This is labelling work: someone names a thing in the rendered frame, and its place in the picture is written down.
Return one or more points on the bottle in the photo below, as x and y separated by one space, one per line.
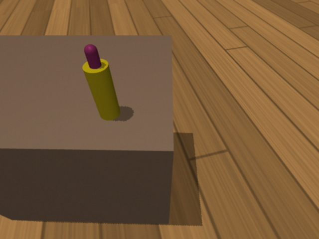
98 75

